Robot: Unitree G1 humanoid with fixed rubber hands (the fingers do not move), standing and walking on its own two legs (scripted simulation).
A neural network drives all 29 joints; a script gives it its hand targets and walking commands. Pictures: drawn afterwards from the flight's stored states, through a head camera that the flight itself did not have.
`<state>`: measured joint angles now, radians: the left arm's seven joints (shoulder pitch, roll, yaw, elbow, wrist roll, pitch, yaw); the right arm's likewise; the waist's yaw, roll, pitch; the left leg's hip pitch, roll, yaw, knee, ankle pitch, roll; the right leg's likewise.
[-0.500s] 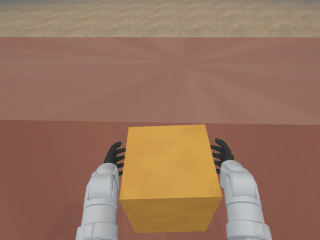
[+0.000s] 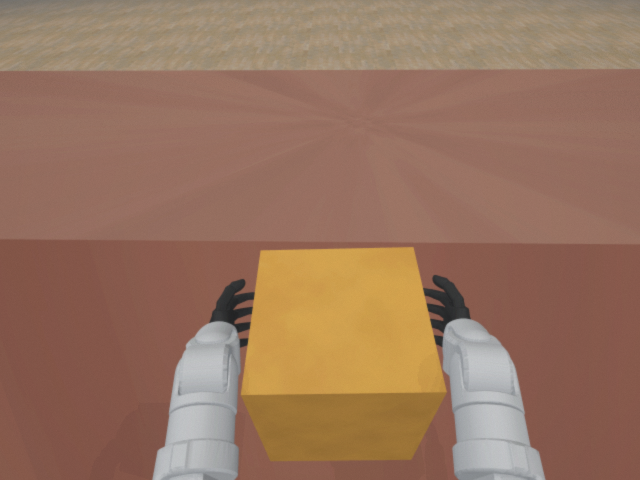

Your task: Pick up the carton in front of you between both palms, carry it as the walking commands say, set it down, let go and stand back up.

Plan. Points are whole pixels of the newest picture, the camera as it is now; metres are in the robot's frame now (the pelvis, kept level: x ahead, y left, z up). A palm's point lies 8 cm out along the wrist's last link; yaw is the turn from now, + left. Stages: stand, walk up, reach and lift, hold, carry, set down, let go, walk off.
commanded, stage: hold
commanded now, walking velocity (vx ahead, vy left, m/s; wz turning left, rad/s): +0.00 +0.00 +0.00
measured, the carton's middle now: (338, 359) +0.29 +0.00 -0.02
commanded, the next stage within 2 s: carry in 0.66 s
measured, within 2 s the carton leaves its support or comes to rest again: neither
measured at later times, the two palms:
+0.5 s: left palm (225, 336) +0.28 +0.15 +0.05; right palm (456, 332) +0.29 -0.15 +0.05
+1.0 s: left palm (240, 284) +0.34 +0.14 +0.09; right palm (464, 276) +0.35 -0.16 +0.09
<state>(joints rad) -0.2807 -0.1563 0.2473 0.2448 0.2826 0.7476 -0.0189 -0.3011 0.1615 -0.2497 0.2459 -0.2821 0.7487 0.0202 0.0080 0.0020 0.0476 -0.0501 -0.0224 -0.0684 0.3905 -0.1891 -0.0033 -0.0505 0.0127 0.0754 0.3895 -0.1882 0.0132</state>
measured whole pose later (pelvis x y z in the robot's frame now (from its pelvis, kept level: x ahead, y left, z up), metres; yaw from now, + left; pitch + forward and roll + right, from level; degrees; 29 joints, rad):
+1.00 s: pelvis +0.06 -0.02 +0.01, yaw +1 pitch +4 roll +2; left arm -0.23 -0.13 0.13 -0.08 0.15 1.03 0.08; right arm -0.27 0.08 -0.14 -0.06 -0.09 1.04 -0.07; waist 0.00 -0.02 -0.14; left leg -0.44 0.03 0.08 0.71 -0.38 0.00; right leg -0.20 -0.04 -0.02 0.34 -0.22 -0.01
